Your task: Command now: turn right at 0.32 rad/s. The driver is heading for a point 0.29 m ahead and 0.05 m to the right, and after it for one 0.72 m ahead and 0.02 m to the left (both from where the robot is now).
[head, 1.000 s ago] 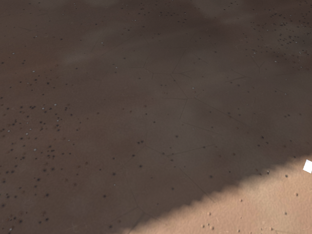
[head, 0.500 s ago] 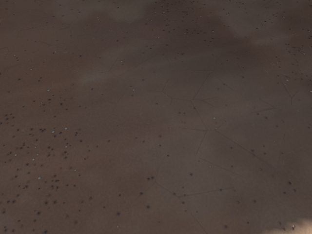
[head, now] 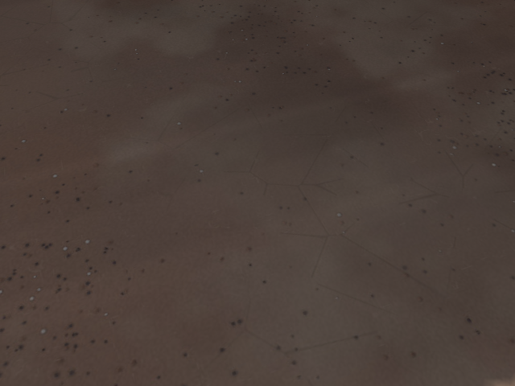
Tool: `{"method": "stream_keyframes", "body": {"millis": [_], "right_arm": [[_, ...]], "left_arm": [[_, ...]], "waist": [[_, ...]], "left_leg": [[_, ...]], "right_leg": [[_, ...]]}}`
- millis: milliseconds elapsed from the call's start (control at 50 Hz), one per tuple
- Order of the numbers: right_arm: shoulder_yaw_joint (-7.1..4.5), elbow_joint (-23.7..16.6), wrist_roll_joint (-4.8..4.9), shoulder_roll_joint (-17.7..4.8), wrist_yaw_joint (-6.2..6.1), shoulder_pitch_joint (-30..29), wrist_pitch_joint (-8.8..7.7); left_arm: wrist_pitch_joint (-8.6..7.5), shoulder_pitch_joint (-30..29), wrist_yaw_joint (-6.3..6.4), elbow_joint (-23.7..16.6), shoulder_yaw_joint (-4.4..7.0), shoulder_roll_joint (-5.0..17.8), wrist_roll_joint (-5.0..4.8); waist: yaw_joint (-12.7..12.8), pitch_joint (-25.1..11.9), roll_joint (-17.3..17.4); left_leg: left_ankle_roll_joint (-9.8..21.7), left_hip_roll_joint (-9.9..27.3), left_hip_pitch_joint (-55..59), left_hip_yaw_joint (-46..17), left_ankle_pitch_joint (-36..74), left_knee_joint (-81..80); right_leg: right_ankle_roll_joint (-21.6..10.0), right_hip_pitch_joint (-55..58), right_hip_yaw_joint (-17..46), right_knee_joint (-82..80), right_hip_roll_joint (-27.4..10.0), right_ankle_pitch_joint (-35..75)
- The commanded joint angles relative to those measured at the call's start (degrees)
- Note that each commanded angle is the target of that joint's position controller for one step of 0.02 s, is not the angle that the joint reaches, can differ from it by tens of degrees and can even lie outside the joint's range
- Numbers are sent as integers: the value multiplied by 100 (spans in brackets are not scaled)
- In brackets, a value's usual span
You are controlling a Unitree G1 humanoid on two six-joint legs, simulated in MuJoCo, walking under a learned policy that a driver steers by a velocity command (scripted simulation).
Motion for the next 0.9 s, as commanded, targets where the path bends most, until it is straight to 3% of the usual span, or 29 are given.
{"method": "stream_keyframes", "body": {"millis": [20,60,80,100,140,160,180,200,220,240,260,280,320,360,400,460,560,600,640,680,700,720,740,760,780,840,900], "right_arm": [[-302,-178,-17,-989,-113,511,6],[-306,-336,-2,-1007,-141,38,-24],[-305,-421,13,-1016,-145,-175,-46],[-326,-465,36,-1079,-147,-335,-62],[-367,-457,132,-1165,-137,-573,-58],[-357,-339,105,-1044,-101,-252,-41],[-260,-539,-85,-699,-76,-166,-27],[-216,-724,-52,-622,-87,-696,-41],[-245,-694,44,-716,-67,-556,-40],[-271,-597,67,-782,-59,-457,-38],[-315,-517,17,-864,-94,-440,-42],[-353,-502,-19,-951,-118,-467,-47],[-340,-504,0,-805,-82,-433,-81],[-315,-458,43,-716,-16,-339,-123],[-290,-521,43,-691,51,-602,-185],[-242,-528,57,-657,165,-801,-337],[-189,-454,123,-661,320,-880,-575],[-166,-414,155,-654,364,-825,-649],[-144,-261,167,-618,397,-517,-709],[-154,-26,174,-651,391,24,-719],[-176,95,178,-786,368,485,-724],[-228,192,126,-1137,343,964,-708],[-344,274,52,-1579,428,1290,-704],[-255,147,81,-1251,459,1034,-739],[-193,39,86,-1042,471,811,-754],[-136,-41,99,-890,437,838,-673],[-138,-28,97,-887,317,980,-581]], "left_arm": [[13,-255,16,-460,149,511,15],[58,-62,-33,-508,170,441,43],[75,-77,-69,-559,189,470,29],[87,-98,-104,-612,200,473,7],[98,233,-153,-506,256,491,-9],[94,359,-160,-492,344,668,8],[66,396,-89,-660,558,1555,48],[-63,809,-141,-667,436,1434,251],[-204,624,-151,-725,372,1258,258],[-277,305,-118,-812,362,1150,151],[-272,70,-75,-877,349,1071,44],[-247,-24,-20,-908,318,977,-9],[-176,108,50,-923,295,914,13],[-172,293,106,-882,268,805,-15],[-192,405,147,-829,261,831,-15],[-239,546,165,-735,259,878,51],[-299,680,84,-698,272,1006,43],[-301,693,50,-716,265,1006,15],[-286,595,20,-759,241,965,-18],[-302,593,-14,-788,163,739,27],[-335,474,-28,-848,82,484,59],[-415,410,-48,-942,3,156,72],[-558,107,-38,-1244,81,464,-4],[-675,47,-54,-1212,162,828,-38],[-738,113,-96,-1131,186,875,-46],[-820,-200,-127,-1173,189,692,119],[-816,-557,-145,-1285,112,376,110]], "waist": [[-211,-478,624],[-71,-489,1170],[-63,-385,1147],[-26,-325,1005],[184,-427,773],[152,-456,244],[-10,-388,-1594],[393,-888,-1463],[218,-859,-816],[56,-707,-408],[-11,-590,-158],[-41,-596,-213],[-41,-681,-386],[-15,-831,-459],[111,-629,-739],[224,-409,-768],[304,-168,-700],[256,-127,-671],[40,-176,-579],[-199,-316,-435],[-380,-368,-100],[-428,-484,959],[-497,-72,1664],[-436,240,1030],[-333,267,856],[-323,129,629],[-359,61,712]], "left_leg": [[781,1101,616,-914,2490,-645],[1211,1867,465,-1409,2906,-847],[1299,2046,336,-1451,2996,-900],[1203,2019,209,-1302,2953,-843],[712,1527,-243,-561,2420,-351],[359,1108,-607,-41,1669,452],[-356,79,-2043,660,-487,2206],[-347,-337,-2365,-382,-2143,3418],[-269,-179,-2452,-713,-1927,3883],[-210,-58,-2465,-742,-1431,3876],[-196,42,-2528,-747,-955,3617],[-197,117,-2369,-781,-628,3362],[-265,-39,-2116,-721,-276,3158],[-298,3,-2074,-625,93,2440],[-353,24,-2027,-507,245,1772],[-334,75,-1733,-419,383,996],[-105,54,-1279,-260,353,172],[24,18,-981,-186,394,-140],[182,-45,-328,-10,763,-634],[345,-59,519,-42,617,-855],[531,367,1050,-643,230,-1120],[961,1236,1722,-2135,-711,-1773],[1714,2073,1924,-4063,-1783,-2441],[1784,2087,1763,-4172,-2068,-2477],[1608,1776,1747,-3668,-1647,-2459],[1337,1210,1586,-2646,33,-2483],[1229,782,1053,-1889,1230,-2459]], "right_leg": [[-193,-642,13,460,4,1237],[-108,-792,-262,1213,-14,-718],[-117,-849,-298,1409,-138,-1304],[-148,-740,-320,1270,-242,-1289],[-250,247,-547,168,-70,-64],[-397,788,-112,-518,-84,726],[-1225,1400,2424,-1387,-1481,2317],[-2029,1512,3577,-1747,-2112,2749],[-2027,1490,3155,-1668,-2068,2637],[-1731,1328,2611,-1574,-1754,2288],[-1435,1245,2303,-1578,-1534,1855],[-1271,1139,2113,-1610,-1372,1662],[-1232,1078,1960,-1686,-1142,1615],[-1218,1281,1868,-1937,-1004,109],[-1237,1244,2078,-2296,-1035,-991],[-1256,1122,2108,-2488,-1107,-1087],[-1309,877,2201,-2531,-1201,-1339],[-1309,715,2241,-2485,-1208,-1419],[-1208,399,2059,-2294,-1109,-1499],[-1013,-40,1767,-1846,-874,-1568],[-801,-496,1367,-1074,-625,-1400],[-430,-1361,317,653,20,-1166],[-313,-2754,-111,1618,287,-1764],[-303,-3133,224,2181,-131,-1437],[-283,-3173,266,2304,-283,-833],[-70,-2843,107,1746,-417,136],[221,-2099,-119,690,-194,922]]}}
